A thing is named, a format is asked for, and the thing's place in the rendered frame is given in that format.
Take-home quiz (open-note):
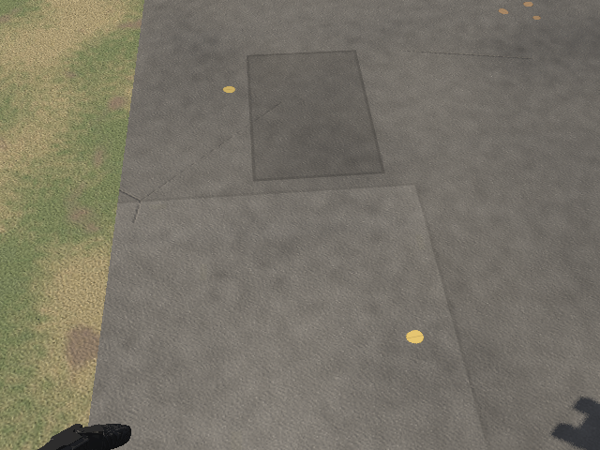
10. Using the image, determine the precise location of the robot left hand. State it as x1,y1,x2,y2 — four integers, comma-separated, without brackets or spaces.
38,424,131,450

